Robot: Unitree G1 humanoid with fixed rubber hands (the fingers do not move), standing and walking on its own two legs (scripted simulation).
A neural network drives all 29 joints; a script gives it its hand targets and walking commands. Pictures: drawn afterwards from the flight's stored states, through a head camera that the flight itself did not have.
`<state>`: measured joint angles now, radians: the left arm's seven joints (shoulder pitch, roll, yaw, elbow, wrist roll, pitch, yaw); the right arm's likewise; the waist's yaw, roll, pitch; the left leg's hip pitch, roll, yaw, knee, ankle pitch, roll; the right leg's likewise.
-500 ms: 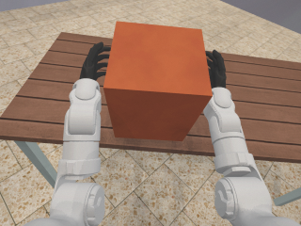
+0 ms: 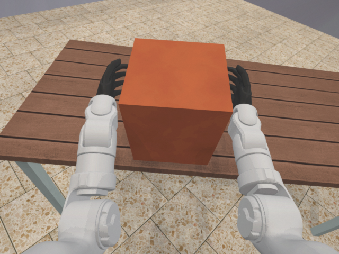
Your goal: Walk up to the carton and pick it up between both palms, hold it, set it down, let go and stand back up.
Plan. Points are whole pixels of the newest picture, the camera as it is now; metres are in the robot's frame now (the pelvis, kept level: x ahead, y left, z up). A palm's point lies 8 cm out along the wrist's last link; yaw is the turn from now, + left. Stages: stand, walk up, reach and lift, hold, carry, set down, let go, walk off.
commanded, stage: set down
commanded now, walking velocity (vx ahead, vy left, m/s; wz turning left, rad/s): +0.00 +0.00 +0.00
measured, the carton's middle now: (174, 107) +0.43 -0.02 +0.11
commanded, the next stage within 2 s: none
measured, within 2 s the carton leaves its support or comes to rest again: neither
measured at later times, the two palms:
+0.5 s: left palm (113, 96) +0.42 +0.13 +0.15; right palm (240, 102) +0.41 -0.18 +0.16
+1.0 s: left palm (116, 98) +0.44 +0.12 +0.12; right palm (235, 103) +0.43 -0.18 +0.13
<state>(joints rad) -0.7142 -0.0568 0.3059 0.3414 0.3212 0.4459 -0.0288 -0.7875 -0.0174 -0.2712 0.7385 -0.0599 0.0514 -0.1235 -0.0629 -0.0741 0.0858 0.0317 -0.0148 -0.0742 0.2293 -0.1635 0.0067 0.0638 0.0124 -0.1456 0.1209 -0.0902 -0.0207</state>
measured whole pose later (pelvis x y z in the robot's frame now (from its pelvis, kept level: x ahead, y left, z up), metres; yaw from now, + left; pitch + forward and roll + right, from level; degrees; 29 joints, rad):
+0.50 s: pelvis +0.00 +0.00 +0.00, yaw +0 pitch -1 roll -1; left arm -0.79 -0.07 0.38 0.59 0.32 0.30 -0.01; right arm -0.86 -0.02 -0.41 0.88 -0.19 0.02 -0.08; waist -0.06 -0.04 0.02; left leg -0.04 -0.02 -0.07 0.22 -0.15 0.01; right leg -0.01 0.01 -0.14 0.11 -0.08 -0.02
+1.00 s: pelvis +0.01 +0.00 +0.00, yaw +0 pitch +4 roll -1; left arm -0.83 -0.07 0.44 0.72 0.32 0.21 -0.01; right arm -0.87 0.01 -0.52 0.87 -0.33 0.02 -0.05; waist -0.06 0.00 -0.02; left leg -0.13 -0.02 -0.08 0.20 -0.14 0.01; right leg -0.09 0.01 -0.15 0.09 -0.07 -0.02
